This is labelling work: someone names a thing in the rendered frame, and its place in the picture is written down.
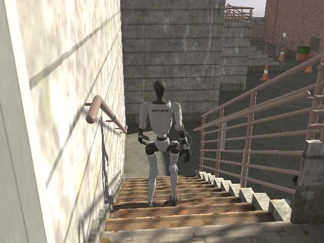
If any robot left hand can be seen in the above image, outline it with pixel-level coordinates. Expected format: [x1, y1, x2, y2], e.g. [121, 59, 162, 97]
[138, 136, 150, 145]

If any robot right hand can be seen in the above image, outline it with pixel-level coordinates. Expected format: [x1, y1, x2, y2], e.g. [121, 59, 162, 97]
[180, 148, 191, 163]

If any right robot forearm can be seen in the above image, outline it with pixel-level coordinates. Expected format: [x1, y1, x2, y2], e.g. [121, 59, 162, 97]
[178, 123, 189, 150]

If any robot left foot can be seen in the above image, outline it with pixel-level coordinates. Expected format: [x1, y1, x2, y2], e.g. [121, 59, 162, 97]
[146, 202, 155, 208]

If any robot right foot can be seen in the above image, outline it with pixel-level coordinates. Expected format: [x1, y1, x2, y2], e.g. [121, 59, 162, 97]
[170, 195, 177, 207]

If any left robot forearm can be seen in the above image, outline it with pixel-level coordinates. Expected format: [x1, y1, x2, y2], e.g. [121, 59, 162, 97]
[138, 122, 145, 138]

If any right robot upper arm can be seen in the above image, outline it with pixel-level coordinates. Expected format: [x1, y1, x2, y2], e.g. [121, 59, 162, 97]
[171, 102, 182, 131]

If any left robot upper arm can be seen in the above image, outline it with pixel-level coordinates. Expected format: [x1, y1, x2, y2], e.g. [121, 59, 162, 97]
[139, 102, 150, 129]

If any robot foot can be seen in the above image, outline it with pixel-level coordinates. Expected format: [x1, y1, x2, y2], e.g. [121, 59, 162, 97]
[170, 195, 177, 207]
[146, 202, 155, 208]

